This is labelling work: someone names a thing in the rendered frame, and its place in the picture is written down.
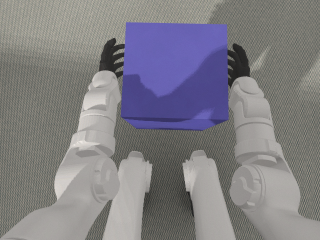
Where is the robot left forearm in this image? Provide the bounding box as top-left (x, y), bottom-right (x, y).
top-left (54, 70), bottom-right (121, 194)

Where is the robot left thigh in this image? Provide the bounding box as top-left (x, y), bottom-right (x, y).
top-left (102, 156), bottom-right (153, 240)

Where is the robot right hand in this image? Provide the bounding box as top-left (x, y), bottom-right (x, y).
top-left (227, 43), bottom-right (250, 88)

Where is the left robot upper arm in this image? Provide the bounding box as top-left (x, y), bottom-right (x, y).
top-left (0, 155), bottom-right (120, 240)

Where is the left robot shin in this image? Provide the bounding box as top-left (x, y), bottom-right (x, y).
top-left (118, 151), bottom-right (145, 175)

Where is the robot left hand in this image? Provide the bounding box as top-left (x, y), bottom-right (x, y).
top-left (99, 38), bottom-right (125, 79)

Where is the robot right forearm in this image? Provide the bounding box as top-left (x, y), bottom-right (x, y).
top-left (228, 76), bottom-right (301, 199)

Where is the carton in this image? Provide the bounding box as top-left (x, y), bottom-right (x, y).
top-left (120, 22), bottom-right (229, 131)

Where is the right robot upper arm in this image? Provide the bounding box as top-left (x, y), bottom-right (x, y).
top-left (229, 163), bottom-right (320, 240)

